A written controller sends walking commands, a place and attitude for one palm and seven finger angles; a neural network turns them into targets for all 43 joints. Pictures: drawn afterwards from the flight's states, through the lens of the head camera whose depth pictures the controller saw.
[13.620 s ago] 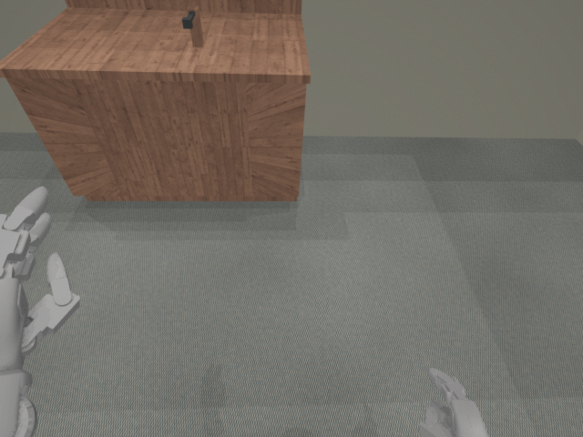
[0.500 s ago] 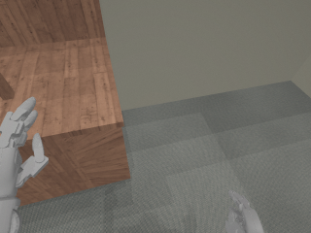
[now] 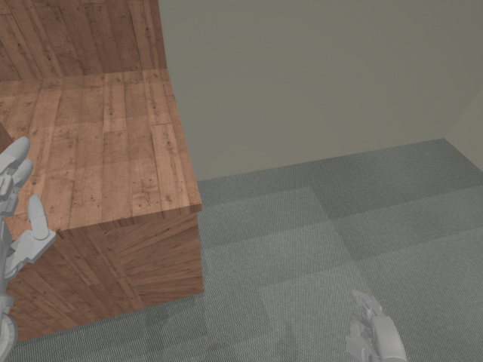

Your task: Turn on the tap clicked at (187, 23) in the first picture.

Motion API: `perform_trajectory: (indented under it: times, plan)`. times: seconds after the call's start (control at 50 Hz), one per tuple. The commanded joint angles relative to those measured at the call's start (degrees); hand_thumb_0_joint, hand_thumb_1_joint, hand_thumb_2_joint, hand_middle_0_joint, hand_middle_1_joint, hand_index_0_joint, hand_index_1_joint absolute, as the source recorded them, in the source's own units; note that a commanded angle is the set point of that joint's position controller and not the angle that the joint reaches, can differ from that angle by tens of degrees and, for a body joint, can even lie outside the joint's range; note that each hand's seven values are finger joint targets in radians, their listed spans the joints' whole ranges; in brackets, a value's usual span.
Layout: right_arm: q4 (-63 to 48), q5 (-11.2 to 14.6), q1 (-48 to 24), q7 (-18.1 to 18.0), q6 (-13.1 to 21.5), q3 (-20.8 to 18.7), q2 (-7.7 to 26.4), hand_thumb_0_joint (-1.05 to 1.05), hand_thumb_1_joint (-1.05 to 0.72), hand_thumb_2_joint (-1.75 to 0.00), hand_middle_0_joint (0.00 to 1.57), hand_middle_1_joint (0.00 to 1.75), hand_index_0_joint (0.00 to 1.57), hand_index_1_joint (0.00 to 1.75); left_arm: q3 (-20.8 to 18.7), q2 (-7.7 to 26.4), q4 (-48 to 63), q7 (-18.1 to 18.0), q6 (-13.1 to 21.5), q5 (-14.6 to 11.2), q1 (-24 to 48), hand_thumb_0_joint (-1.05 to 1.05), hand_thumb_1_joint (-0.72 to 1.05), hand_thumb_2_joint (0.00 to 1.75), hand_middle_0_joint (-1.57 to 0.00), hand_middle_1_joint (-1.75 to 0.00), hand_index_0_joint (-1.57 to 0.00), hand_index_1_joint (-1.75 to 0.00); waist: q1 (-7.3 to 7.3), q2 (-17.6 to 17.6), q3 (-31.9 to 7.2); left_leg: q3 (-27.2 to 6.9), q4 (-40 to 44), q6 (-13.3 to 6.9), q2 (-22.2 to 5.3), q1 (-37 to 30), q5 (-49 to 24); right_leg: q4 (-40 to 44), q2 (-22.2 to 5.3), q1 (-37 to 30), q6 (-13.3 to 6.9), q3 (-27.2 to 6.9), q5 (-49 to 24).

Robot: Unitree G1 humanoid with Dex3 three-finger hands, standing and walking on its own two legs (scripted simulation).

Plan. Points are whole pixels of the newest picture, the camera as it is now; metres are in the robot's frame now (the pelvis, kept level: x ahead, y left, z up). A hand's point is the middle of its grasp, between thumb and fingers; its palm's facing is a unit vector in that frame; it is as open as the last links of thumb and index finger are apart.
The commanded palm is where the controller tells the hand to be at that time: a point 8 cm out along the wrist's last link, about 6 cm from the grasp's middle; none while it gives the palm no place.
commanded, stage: shuffle to correct the standing spot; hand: left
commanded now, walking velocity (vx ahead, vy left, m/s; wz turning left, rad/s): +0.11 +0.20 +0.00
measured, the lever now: out of the picture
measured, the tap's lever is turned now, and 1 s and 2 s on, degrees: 0 0 0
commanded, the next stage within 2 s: none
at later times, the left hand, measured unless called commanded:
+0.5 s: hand out of the picture +0.21 +0.30 +0.18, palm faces +0.39 -0.86 -0.33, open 7.5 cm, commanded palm +0.14 +0.34 +0.19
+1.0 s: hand out of the picture +0.22 +0.39 +0.21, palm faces +0.38 -0.79 -0.47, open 7.5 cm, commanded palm +0.15 +0.46 +0.19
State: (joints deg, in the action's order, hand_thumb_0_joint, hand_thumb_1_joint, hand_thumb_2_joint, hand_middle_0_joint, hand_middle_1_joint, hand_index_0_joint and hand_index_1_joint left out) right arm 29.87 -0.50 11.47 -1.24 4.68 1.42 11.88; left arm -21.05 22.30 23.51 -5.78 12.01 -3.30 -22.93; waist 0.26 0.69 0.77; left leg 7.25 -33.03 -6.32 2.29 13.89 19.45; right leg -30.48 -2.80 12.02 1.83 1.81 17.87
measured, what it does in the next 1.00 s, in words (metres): steps to the left: right foot, then left foot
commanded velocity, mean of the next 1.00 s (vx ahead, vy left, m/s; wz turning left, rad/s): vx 0.13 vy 0.19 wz -0.04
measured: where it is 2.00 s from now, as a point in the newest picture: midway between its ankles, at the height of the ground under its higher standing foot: outside the picture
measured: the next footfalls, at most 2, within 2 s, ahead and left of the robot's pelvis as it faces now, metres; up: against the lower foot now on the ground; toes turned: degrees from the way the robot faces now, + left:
right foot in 0.54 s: +0.02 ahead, -0.06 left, +0.00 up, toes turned -3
left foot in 0.76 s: +0.05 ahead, +0.33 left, +0.00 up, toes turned +3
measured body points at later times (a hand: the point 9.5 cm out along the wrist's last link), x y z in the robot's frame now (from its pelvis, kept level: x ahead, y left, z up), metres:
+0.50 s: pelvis -0.01 +0.06 +0.00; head +0.01 +0.07 +0.45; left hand +0.19 +0.34 +0.19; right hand +0.15 -0.18 -0.08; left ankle -0.01 +0.05 -0.71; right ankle -0.03 -0.06 -0.69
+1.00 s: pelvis -0.01 +0.18 -0.02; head +0.02 +0.17 +0.43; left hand +0.19 +0.43 +0.23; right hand +0.15 -0.02 -0.12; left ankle +0.00 +0.32 -0.72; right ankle +0.01 +0.11 -0.73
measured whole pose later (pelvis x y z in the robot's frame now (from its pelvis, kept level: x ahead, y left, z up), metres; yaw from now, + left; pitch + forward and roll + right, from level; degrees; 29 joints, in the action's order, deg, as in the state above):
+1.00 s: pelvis -0.01 +0.18 -0.02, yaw -1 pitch -2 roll +2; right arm 33.8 0.1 12.3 1.2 8.3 1.3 8.3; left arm -24.3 24.3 34.2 -7.1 14.9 -1.5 -22.4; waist -1.0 -0.1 4.6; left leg 2.0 -50.0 1.3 -2.2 22.5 23.2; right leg -44.4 -0.8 20.7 -2.6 6.6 22.3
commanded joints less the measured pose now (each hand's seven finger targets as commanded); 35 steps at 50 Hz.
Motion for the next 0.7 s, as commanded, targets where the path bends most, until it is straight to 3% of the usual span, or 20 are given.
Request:
perform_trajectory:
  times: [0.0,0.14,0.24,0.28,0.32,0.34,0.36,0.38,0.4,0.42,0.44,0.46,0.48,0.5,0.52,0.54,0.56,0.58,0.62,0.68]
  plan:
    - [-8.5,0.4,-4.6,0.2,2.8,-3.5,8.0,0.00,-0.90,-0.90,0.20,0.30,0.20,0.30,-5.7,8.8,17.7,-1.1,5.1,-0.3,3.8,0.00,0.90,0.90,-0.20,-0.30,-0.20,-0.30,0.19,-6.1,-9.4,-9.2,4.6,6.9,-6.9,-3.1,-29.6,-3.4,-1.2,-3.7,-4.9,-1.5,-17.5]
    - [-7.5,0.6,-3.9,1.0,2.3,-4.1,8.4,0.00,-0.90,-0.90,0.20,0.30,0.20,0.30,-6.9,8.9,14.8,-1.7,5.0,-0.1,1.2,0.00,0.90,0.90,-0.20,-0.30,-0.20,-0.30,0.35,-5.5,-7.6,-10.4,4.3,7.2,-8.9,-2.1,-28.7,-2.5,-0.7,-2.5,-4.5,1.4,-7.8]
    - [-6.7,0.9,-4.4,1.0,0.8,-4.8,8.1,0.00,-0.90,-0.90,0.20,0.30,0.20,0.30,-7.2,9.2,12.2,-2.3,5.9,-0.2,3.2,0.00,0.90,0.90,-0.20,-0.30,-0.20,-0.30,0.12,8.6,-4.8,-8.7,-10.3,7.1,-3.2,9.7,-5.5,3.4,-15.0,-2.8,-11.8,-18.8,-9.6]
    - [-6.0,1.0,-4.5,1.2,0.3,-4.3,7.2,0.00,-0.90,-0.90,0.20,0.30,0.20,0.30,-7.0,9.3,13.0,-2.6,6.0,0.2,5.3,0.00,0.90,0.90,-0.20,-0.30,-0.20,-0.30,-0.62,8.3,-2.6,-11.7,-6.7,5.1,-4.7,8.5,2.7,2.4,-16.5,2.3,-10.4,-19.0,-4.1]
    - [-6.0,1.3,-3.9,0.8,0.0,-4.4,7.8,0.00,-0.90,-0.90,0.20,0.30,0.20,0.30,-6.5,8.5,15.3,-2.2,5.8,0.4,6.2,0.00,0.90,0.90,-0.20,-0.30,-0.20,-0.30,-2.09,-4.3,-1.6,-17.1,8.4,4.4,-6.2,0.2,1.1,-12.2,-4.2,11.5,-4.7,-4.7,0.7]
    - [-6.9,1.5,-4.0,0.5,0.7,-4.7,8.3,0.00,-0.90,-0.90,0.20,0.30,0.20,0.30,-6.2,8.3,18.4,-1.9,5.8,0.5,6.9,0.00,0.90,0.90,-0.20,-0.30,-0.20,-0.30,-2.17,-15.8,-2.1,-26.9,16.5,4.1,-12.4,-6.5,-8.6,-24.6,3.3,18.4,-1.1,3.8,6.7]
    - [-7.6,0.6,-5.4,0.6,1.6,-4.6,7.6,0.00,-0.90,-0.90,0.20,0.30,0.20,0.30,-7.2,11.4,22.6,-1.9,6.0,0.8,9.1,0.00,0.90,0.90,-0.20,-0.30,-0.20,-0.30,-2.12,-21.4,-3.7,-31.2,19.9,5.6,-15.0,-12.3,-18.2,-35.5,3.6,24.3,-1.6,2.0,16.3]
    - [-7.4,-0.4,-5.7,1.1,2.3,-4.7,7.4,0.00,-0.90,-0.90,0.20,0.30,0.20,0.30,-8.2,12.2,23.0,-2.3,6.2,0.9,9.1,0.00,0.90,0.90,-0.20,-0.30,-0.20,-0.30,-1.19,-17.7,-4.9,-30.0,19.8,10.3,-14.6,-13.0,-26.1,-40.1,3.0,24.7,-2.5,0.5,15.2]
    - [-7.7,-0.6,-6.8,1.6,2.8,-5.4,8.0,0.00,-0.90,-0.90,0.20,0.30,0.20,0.30,-7.6,11.2,23.9,-2.3,6.2,0.5,8.8,0.00,0.90,0.90,-0.20,-0.30,-0.20,-0.30,-0.03,-13.6,-5.2,-22.3,18.6,25.3,-12.2,-11.5,-35.6,-39.2,2.9,21.2,-2.9,1.9,13.3]
    - [-8.3,-1.4,-8.3,2.2,2.9,-6.7,9.3,0.00,-0.90,-0.90,0.20,0.30,0.20,0.30,-7.7,10.2,23.5,-2.1,5.6,-0.4,7.0,0.00,0.90,0.90,-0.20,-0.30,-0.20,-0.30,1.68,-18.3,-4.1,-10.0,18.7,37.7,-6.3,-6.0,-50.5,-31.8,3.9,13.0,-2.6,7.6,13.9]
    - [-9.4,-1.8,-10.6,3.1,3.4,-7.7,9.3,0.00,-0.90,-0.90,0.20,0.30,0.20,0.30,-8.0,9.6,24.0,-2.0,5.4,-1.4,5.2,0.00,0.90,0.90,-0.20,-0.30,-0.20,-0.30,4.15,-25.2,-2.5,1.7,11.2,44.7,1.3,5.0,-69.2,-14.6,5.4,-2.8,-3.4,15.6,15.5]
    - [-9.2,-0.9,-10.2,3.9,4.9,-7.7,8.9,0.00,-0.90,-0.90,0.20,0.30,0.20,0.30,-12.1,13.1,21.5,-2.8,5.7,-1.8,0.5,0.00,0.90,0.90,-0.20,-0.30,-0.20,-0.30,7.92,-16.6,-4.1,6.4,-21.1,33.7,5.5,20.7,-67.7,3.9,0.0,-21.6,-8.7,14.8,6.0]
    - [-3.5,2.1,-1.5,4.0,4.7,-6.0,6.3,0.00,-0.90,-0.90,0.20,0.30,0.20,0.30,-9.4,11.2,16.3,-2.8,8.0,0.6,-0.3,0.00,0.90,0.90,-0.20,-0.30,-0.20,-0.30,4.76,24.4,-8.0,-9.5,-64.3,12.6,4.5,20.3,2.4,9.1,-19.8,-12.9,-15.2,-9.3,-23.4]
    - [-3.7,0.8,-3.1,2.1,2.6,-5.4,7.7,0.00,-0.90,-0.90,0.20,0.30,0.20,0.30,-8.2,7.3,12.3,-1.4,4.8,-1.2,-4.9,0.00,0.90,0.90,-0.20,-0.30,-0.20,-0.30,0.36,15.4,-4.9,-20.6,-61.7,5.0,0.3,20.5,9.2,7.6,-18.4,-3.0,-11.7,-16.3,-24.0]
    - [-5.5,0.9,-2.9,1.8,1.4,-5.3,6.6,0.00,-0.90,-0.90,0.20,0.30,0.20,0.30,-11.7,12.3,20.1,-0.7,4.7,-1.7,-2.9,0.00,0.90,0.90,-0.20,-0.30,-0.20,-0.30,0.64,11.8,-6.7,-21.1,-62.1,-1.4,-0.8,25.4,9.1,7.1,-23.2,-3.8,-11.2,-17.9,-22.7]
    - [-5.2,-0.5,-4.4,2.0,2.3,-5.2,5.8,0.00,-0.90,-0.90,0.20,0.30,0.20,0.30,-17.8,19.5,19.7,-1.3,5.2,-0.5,-1.2,0.00,0.90,0.90,-0.20,-0.30,-0.20,-0.30,0.21,3.8,-6.0,-22.3,-54.8,5.7,-6.4,26.7,5.7,6.0,-20.9,-0.4,-11.0,-20.2,-19.7]
    - [-4.0,-0.4,-3.3,2.7,0.7,-5.1,5.7,0.00,-0.90,-0.90,0.20,0.30,0.20,0.30,-16.0,14.6,9.0,-0.9,4.7,-0.1,-7.4,0.00,0.90,0.90,-0.20,-0.30,-0.20,-0.30,-1.56,2.8,-5.4,-18.3,-45.8,7.9,-7.6,24.3,7.5,6.2,-19.7,5.1,-11.5,-21.0,-10.5]
    - [-5.9,0.6,-2.8,3.4,0.0,-4.7,4.4,0.00,-0.90,-0.90,0.20,0.30,0.20,0.30,-11.0,7.6,10.9,0.1,5.5,-0.2,-7.9,0.00,0.90,0.90,-0.20,-0.30,-0.20,-0.30,-0.93,8.6,-2.4,-10.3,-36.8,8.6,-6.2,23.3,3.7,9.0,-16.5,6.2,-11.8,-16.2,-10.5]
    - [-3.8,1.1,-3.1,2.7,1.6,-4.2,4.9,0.00,-0.90,-0.90,0.20,0.30,0.20,0.30,-9.6,7.7,10.4,-0.5,5.0,0.0,-1.5,0.00,0.90,0.90,-0.20,-0.30,-0.20,-0.30,-1.08,13.4,-2.2,-1.9,-19.4,7.7,-4.8,8.3,-3.0,9.4,-10.6,11.3,-8.3,-5.8,-10.5]
    - [-2.2,0.6,-4.4,-0.4,5.1,-4.8,4.9,0.00,-0.90,-0.90,0.20,0.30,0.20,0.30,-5.9,8.2,11.6,-1.4,3.7,1.0,6.5,0.00,0.90,0.90,-0.20,-0.30,-0.20,-0.30,-0.56,10.2,-2.4,4.8,-0.6,7.7,0.6,-3.8,-5.5,0.7,-6.6,8.7,-4.8,-2.1,-8.6]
